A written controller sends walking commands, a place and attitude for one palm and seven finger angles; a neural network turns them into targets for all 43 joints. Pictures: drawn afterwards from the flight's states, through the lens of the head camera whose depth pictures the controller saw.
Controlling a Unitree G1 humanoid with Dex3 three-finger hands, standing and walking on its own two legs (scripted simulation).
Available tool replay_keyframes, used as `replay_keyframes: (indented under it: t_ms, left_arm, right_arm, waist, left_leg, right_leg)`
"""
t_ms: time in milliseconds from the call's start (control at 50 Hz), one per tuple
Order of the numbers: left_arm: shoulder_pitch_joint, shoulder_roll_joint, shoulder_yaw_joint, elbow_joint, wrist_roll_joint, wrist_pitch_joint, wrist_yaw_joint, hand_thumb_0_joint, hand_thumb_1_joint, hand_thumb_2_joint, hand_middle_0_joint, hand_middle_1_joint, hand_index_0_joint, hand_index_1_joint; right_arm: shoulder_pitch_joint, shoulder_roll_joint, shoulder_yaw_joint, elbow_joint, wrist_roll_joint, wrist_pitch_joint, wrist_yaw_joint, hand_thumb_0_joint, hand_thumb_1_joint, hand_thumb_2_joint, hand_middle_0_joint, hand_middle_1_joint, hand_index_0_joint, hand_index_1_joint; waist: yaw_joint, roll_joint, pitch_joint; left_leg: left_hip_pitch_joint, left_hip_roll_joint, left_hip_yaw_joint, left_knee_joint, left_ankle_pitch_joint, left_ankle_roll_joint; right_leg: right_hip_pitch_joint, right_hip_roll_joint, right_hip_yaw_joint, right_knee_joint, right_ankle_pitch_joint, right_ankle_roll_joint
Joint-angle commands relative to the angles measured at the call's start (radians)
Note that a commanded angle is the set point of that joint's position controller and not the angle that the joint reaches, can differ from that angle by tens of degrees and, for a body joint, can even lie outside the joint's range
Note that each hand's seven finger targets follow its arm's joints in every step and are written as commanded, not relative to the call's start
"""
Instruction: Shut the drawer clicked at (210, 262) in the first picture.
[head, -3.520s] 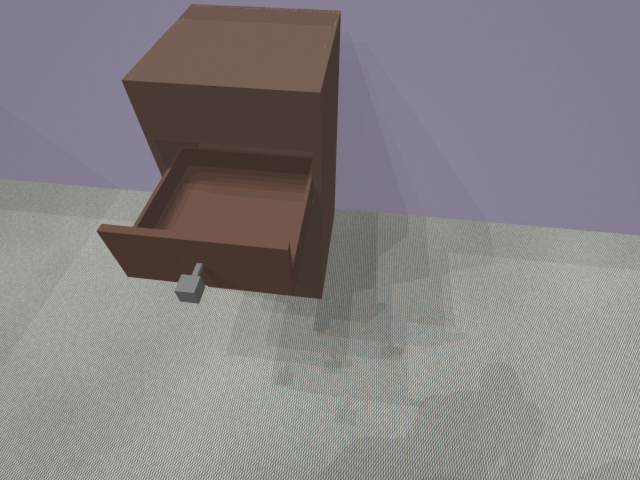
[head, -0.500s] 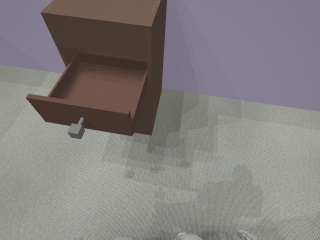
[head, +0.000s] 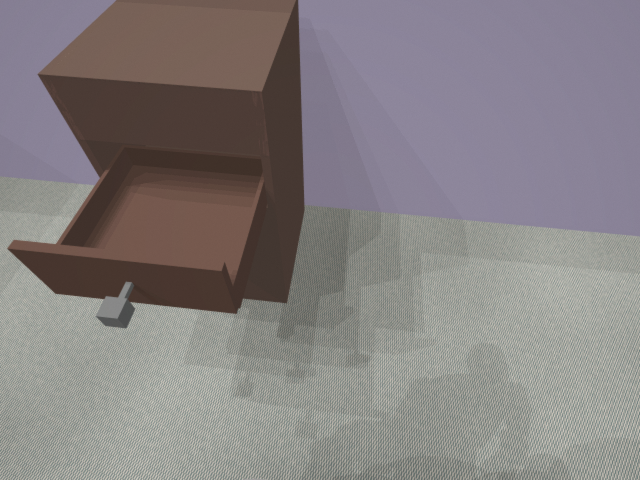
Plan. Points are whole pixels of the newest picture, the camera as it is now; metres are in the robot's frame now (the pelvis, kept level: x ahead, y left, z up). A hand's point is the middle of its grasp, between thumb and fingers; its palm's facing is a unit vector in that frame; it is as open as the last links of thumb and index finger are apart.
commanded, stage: take the last steps up to it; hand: left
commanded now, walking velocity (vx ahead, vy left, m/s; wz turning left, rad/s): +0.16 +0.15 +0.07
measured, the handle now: (120, 302) +0.41 +0.40 -0.17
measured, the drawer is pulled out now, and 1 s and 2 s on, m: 0.30 0.30 0.30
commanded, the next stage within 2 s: come to a stop and stand still in 0.02 s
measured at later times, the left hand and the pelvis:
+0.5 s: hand out of the picture +0.08 +0.20 -0.17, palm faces +0.09 -0.96 -0.25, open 7.3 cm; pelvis +0.08 +0.01 +0.00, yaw +1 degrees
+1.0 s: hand out of the picture +0.13 +0.17 -0.16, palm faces +0.08 -0.97 -0.23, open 7.4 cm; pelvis +0.06 -0.02 +0.00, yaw +2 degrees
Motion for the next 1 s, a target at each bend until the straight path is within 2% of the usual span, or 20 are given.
replay_keyframes:
  t_ms: [0,80,100,120,140,200,260,400,420,440,460,520,640,660,680,700,780,860,900,980]
  left_arm:
    - [-0.112,0.058,0.002,-0.112,0.0,-0.034,-0.006,0.0,0.9,0.9,-0.2,-0.3,-0.2,-0.3]
    - [0.086,0.04,0.002,-0.039,-0.001,-0.038,-0.013,0.0,0.9,0.9,-0.2,-0.3,-0.2,-0.3]
    - [0.165,0.088,0.015,-0.013,0.007,-0.044,-0.003,0.0,0.9,0.9,-0.2,-0.3,-0.2,-0.3]
    - [0.186,0.178,0.03,-0.006,0.008,-0.047,0.009,0.0,0.9,0.9,-0.2,-0.3,-0.2,-0.3]
    - [0.136,0.188,0.022,-0.028,0.004,-0.036,0.01,0.0,0.9,0.9,-0.2,-0.3,-0.2,-0.3]
    - [0.063,0.119,0.018,-0.031,0.008,-0.049,0.034,0.0,0.9,0.9,-0.2,-0.3,-0.2,-0.3]
    - [0.102,0.143,0.028,-0.013,0.005,-0.041,0.043,0.0,0.9,0.9,-0.2,-0.3,-0.2,-0.3]
    - [0.018,0.165,0.035,-0.042,-0.003,-0.017,0.045,0.0,0.9,0.9,-0.2,-0.3,-0.2,-0.3]
    - [0.028,0.14,0.027,-0.054,-0.009,-0.012,0.045,0.0,0.9,0.9,-0.2,-0.3,-0.2,-0.3]
    - [0.037,0.09,0.014,-0.077,-0.015,-0.01,0.047,0.0,0.9,0.9,-0.2,-0.3,-0.2,-0.3]
    - [0.021,0.08,0.002,-0.086,-0.006,-0.009,0.053,0.0,0.9,0.9,-0.2,-0.3,-0.2,-0.3]
    - [0.003,0.095,0.024,-0.083,-0.013,0.022,0.035,0.0,0.9,0.9,-0.2,-0.3,-0.2,-0.3]
    - [0.094,0.089,0.015,-0.069,0.002,0.023,0.013,0.0,0.9,0.9,-0.2,-0.3,-0.2,-0.3]
    - [0.19,0.201,-0.033,-0.135,0.006,-0.012,0.016,0.0,0.9,0.9,-0.2,-0.3,-0.2,-0.3]
    - [0.078,0.208,0.011,-0.179,0.011,-0.014,0.028,0.0,0.9,0.9,-0.2,-0.3,-0.2,-0.3]
    - [0.021,0.239,0.015,-0.224,0.02,-0.013,0.032,0.0,0.9,0.9,-0.2,-0.3,-0.2,-0.3]
    - [0.024,0.179,0.01,-0.252,0.019,-0.027,0.054,0.0,0.9,0.9,-0.2,-0.3,-0.2,-0.3]
    - [0.002,0.211,0.006,-0.264,0.008,-0.022,0.051,0.0,0.9,0.9,-0.2,-0.3,-0.2,-0.3]
    - [0.041,0.167,-0.006,-0.246,-0.006,-0.019,0.045,0.0,0.9,0.9,-0.2,-0.3,-0.2,-0.3]
    - [0.061,0.148,-0.021,-0.203,0.0,-0.015,0.035,0.0,0.9,0.9,-0.2,-0.3,-0.2,-0.3]
  right_arm:
    - [0.17,-0.129,-0.02,-0.014,-0.006,-0.007,-0.021,0.0,-0.9,-0.9,0.2,0.3,0.2,0.3]
    - [0.019,-0.128,-0.012,-0.04,0.006,-0.005,-0.02,0.0,-0.9,-0.9,0.2,0.3,0.2,0.3]
    - [-0.005,-0.089,-0.012,-0.048,0.018,-0.002,-0.014,0.0,-0.9,-0.9,0.2,0.3,0.2,0.3]
    - [-0.011,-0.057,-0.01,-0.077,0.022,0.005,-0.007,0.0,-0.9,-0.9,0.2,0.3,0.2,0.3]
    - [-0.027,-0.093,-0.021,-0.08,0.007,0.021,-0.002,0.0,-0.9,-0.9,0.2,0.3,0.2,0.3]
    - [-0.031,-0.037,-0.02,-0.035,0.017,0.03,-0.011,0.0,-0.9,-0.9,0.2,0.3,0.2,0.3]
    - [-0.069,-0.019,-0.019,-0.042,0.026,0.039,-0.007,0.0,-0.9,-0.9,0.2,0.3,0.2,0.3]
    - [-0.036,-0.087,-0.036,-0.056,0.01,0.049,-0.011,0.0,-0.9,-0.9,0.2,0.3,0.2,0.3]
    - [-0.002,-0.134,-0.043,-0.051,0.002,0.04,-0.013,0.0,-0.9,-0.9,0.2,0.3,0.2,0.3]
    - [0.058,-0.197,-0.055,-0.049,0.003,0.035,-0.017,0.0,-0.9,-0.9,0.2,0.3,0.2,0.3]
    - [0.086,-0.215,-0.056,-0.051,0.005,0.043,-0.017,0.0,-0.9,-0.9,0.2,0.3,0.2,0.3]
    - [-0.095,-0.182,-0.04,-0.102,0.0,0.044,-0.042,0.0,-0.9,-0.9,0.2,0.3,0.2,0.3]
    - [-0.182,-0.2,-0.046,-0.131,0.001,0.053,-0.029,0.0,-0.9,-0.9,0.2,0.3,0.2,0.3]
    - [-0.195,-0.251,-0.054,-0.225,0.003,0.044,-0.033,0.0,-0.9,-0.9,0.2,0.3,0.2,0.3]
    - [-0.136,-0.139,-0.047,-0.244,0.015,0.026,-0.019,0.0,-0.9,-0.9,0.2,0.3,0.2,0.3]
    - [-0.111,-0.092,-0.031,-0.265,0.005,0.025,-0.013,0.0,-0.9,-0.9,0.2,0.3,0.2,0.3]
    - [-0.134,-0.05,-0.027,-0.256,0.007,0.035,-0.009,0.0,-0.9,-0.9,0.2,0.3,0.2,0.3]
    - [-0.029,-0.077,-0.03,-0.22,0.012,0.026,-0.007,0.0,-0.9,-0.9,0.2,0.3,0.2,0.3]
    - [-0.013,-0.132,-0.033,-0.195,0.003,0.011,-0.008,0.0,-0.9,-0.9,0.2,0.3,0.2,0.3]
    - [-0.053,-0.12,-0.019,-0.184,-0.001,0.017,-0.005,0.0,-0.9,-0.9,0.2,0.3,0.2,0.3]
  waist:
    - [-0.06,0.221,-0.023]
    - [0.061,0.073,-0.1]
    - [0.093,-0.106,-0.068]
    - [0.08,-0.293,-0.01]
    - [0.062,-0.14,0.014]
    - [0.021,-0.153,0.02]
    - [0.04,-0.142,-0.084]
    - [-0.026,-0.137,-0.102]
    - [-0.035,-0.003,-0.153]
    - [-0.056,0.188,-0.214]
    - [-0.078,0.168,-0.188]
    - [-0.02,0.273,-0.104]
    - [0.034,0.127,-0.128]
    - [0.067,0.021,-0.235]
    - [0.008,-0.19,-0.292]
    - [-0.006,-0.201,-0.283]
    - [-0.012,-0.128,-0.079]
    - [-0.038,-0.108,-0.08]
    - [-0.015,0.063,-0.08]
    - [0.007,0.149,0.007]
  left_leg:
    - [0.175,0.312,-0.398,-0.325,0.012,0.229]
    - [-0.04,0.168,-0.153,-0.174,0.009,0.124]
    - [-0.181,0.052,-0.062,-0.024,-0.121,0.047]
    - [-0.282,-0.011,0.002,0.136,-0.249,-0.021]
    - [-0.201,0.026,-0.069,0.241,-0.305,-0.032]
    - [-0.217,0.048,-0.084,0.305,-0.252,-0.045]
    - [-0.18,0.002,-0.017,0.187,-0.199,-0.054]
    - [0.069,0.003,0.018,-0.119,0.179,-0.037]
    - [0.259,0.129,-0.072,-0.116,0.609,0.014]
    - [0.397,0.339,-0.272,-0.094,1.066,0.146]
    - [0.33,0.399,-0.249,-0.135,1.124,0.212]
    - [0.121,0.346,-0.215,-0.166,0.814,0.209]
    - [-0.026,0.244,-0.17,-0.145,0.146,0.107]
    - [0.143,0.167,-0.124,0.052,0.25,0.046]
    - [-0.043,0.052,-0.042,0.168,-0.051,-0.006]
    - [-0.148,-0.015,-0.045,0.226,-0.217,-0.024]
    - [-0.247,0.014,-0.065,0.356,-0.223,0.005]
    - [-0.005,0.003,-0.024,-0.003,0.006,0.014]
    - [0.103,0.118,-0.144,-0.068,0.271,0.058]
    - [-0.07,0.125,-0.193,-0.19,-0.081,0.06]
  right_leg:
    - [-0.355,-0.05,0.003,0.314,-0.092,-0.011]
    - [0.088,-0.028,-0.068,-0.145,0.124,0.011]
    - [0.199,-0.13,0.101,-0.355,0.106,-0.007]
    - [0.173,-0.396,0.43,-0.512,0.107,-0.103]
    - [0.027,-0.453,0.434,-0.529,0.149,-0.177]
    - [0.104,-0.351,0.208,-0.325,0.98,-0.175]
    - [0.251,-0.291,0.094,-0.24,1.282,-0.129]
    - [0.135,-0.212,0.011,-0.101,1.096,-0.048]
    - [-0.019,-0.151,-0.027,-0.013,0.837,0.0]
    - [-0.186,-0.05,-0.067,0.145,0.188,0.044]
    - [-0.177,0.003,-0.004,0.36,-0.202,0.028]
    - [-0.188,-0.018,0.089,0.413,-0.138,0.032]
    - [0.019,0.007,-0.023,-0.069,0.122,0.03]
    - [-0.001,-0.013,0.031,-0.283,0.346,0.049]
    - [0.003,-0.175,0.235,-0.275,0.48,0.008]
    - [0.095,-0.266,0.313,-0.255,0.639,-0.081]
    - [0.046,-0.232,0.231,-0.192,0.931,-0.134]
    - [-0.034,-0.157,0.146,-0.166,0.749,-0.098]
    - [-0.142,-0.067,0.092,-0.168,0.421,-0.028]
    - [-0.079,-0.034,0.072,-0.24,0.181,-0.016]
